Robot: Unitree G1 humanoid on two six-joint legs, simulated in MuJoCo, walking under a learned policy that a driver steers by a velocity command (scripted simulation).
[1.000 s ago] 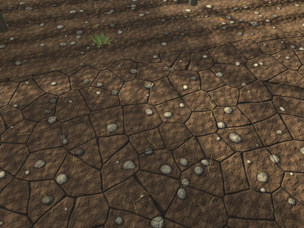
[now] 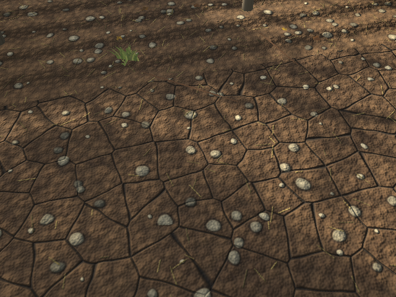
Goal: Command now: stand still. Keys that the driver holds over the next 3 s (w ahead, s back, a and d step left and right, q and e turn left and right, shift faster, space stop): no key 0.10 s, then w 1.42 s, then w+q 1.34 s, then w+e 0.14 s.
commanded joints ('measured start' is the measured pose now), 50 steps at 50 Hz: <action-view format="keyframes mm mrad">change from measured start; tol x32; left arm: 1 -25 143 24 -40 -1 -11 2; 50 613 -51 -29 -3 -94 -69 62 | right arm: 1 5 -150 -28 -38 1 -8 -4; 44 -274 -14 22 -254 140 1 -20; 50 523 -138 -43 23 36 3 -40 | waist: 1 -2 8 -83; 44 139 18 233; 50 -169 348 -571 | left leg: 1 -26 52 -50 -73 213 21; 10 102 275 -348 -275 -422 237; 17 -80 208 -157 -270 -195 186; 24 -688 43 -158 795 -180 107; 35 -490 152 -137 134 873 27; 44 -526 144 -164 -118 599 1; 50 902 389 -357 303 1135 291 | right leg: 1 58 -33 22 -34 176 -39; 13 -328 -68 -33 232 -250 -88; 19 254 -8 -125 59 -7 -88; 21 595 -338 510 -146 20 -380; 31 -54 -176 -4 -211 91 -244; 43 171 -170 138 196 -161 -175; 46 125 -145 69 661 255 -136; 48 -350 55 -55 1423 -553 -27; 50 -821 -2 129 1718 -656 0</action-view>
